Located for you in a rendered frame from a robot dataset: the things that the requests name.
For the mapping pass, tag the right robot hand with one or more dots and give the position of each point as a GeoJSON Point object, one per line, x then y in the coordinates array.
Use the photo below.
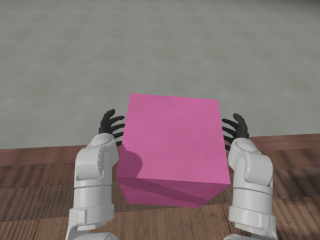
{"type": "Point", "coordinates": [240, 127]}

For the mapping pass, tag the left robot hand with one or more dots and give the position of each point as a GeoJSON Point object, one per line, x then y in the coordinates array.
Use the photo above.
{"type": "Point", "coordinates": [106, 122]}

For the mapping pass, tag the carton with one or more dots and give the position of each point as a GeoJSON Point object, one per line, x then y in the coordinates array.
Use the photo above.
{"type": "Point", "coordinates": [172, 152]}

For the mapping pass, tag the left robot forearm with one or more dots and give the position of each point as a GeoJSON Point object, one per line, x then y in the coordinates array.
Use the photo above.
{"type": "Point", "coordinates": [92, 204]}

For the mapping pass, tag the right robot forearm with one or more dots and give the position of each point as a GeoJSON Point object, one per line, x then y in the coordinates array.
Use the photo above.
{"type": "Point", "coordinates": [251, 208]}

